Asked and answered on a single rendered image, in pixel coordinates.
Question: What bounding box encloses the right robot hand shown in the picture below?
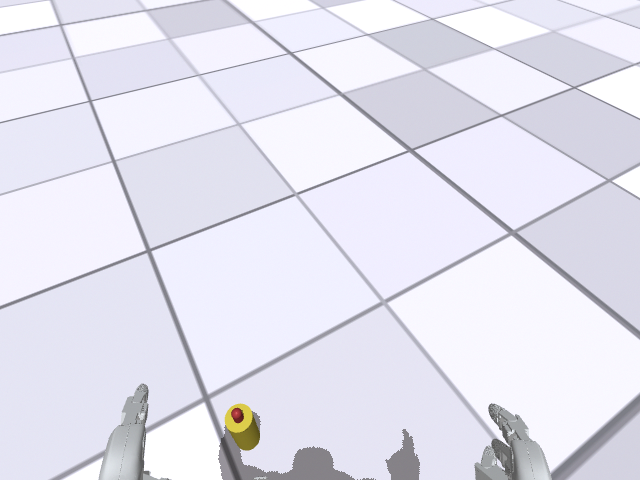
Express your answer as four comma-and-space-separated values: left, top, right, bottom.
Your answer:
475, 403, 552, 480

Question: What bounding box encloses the left robot hand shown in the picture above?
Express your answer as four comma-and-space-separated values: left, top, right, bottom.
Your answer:
99, 384, 171, 480

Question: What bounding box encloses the bottle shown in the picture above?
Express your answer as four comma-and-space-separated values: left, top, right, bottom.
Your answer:
225, 404, 260, 451

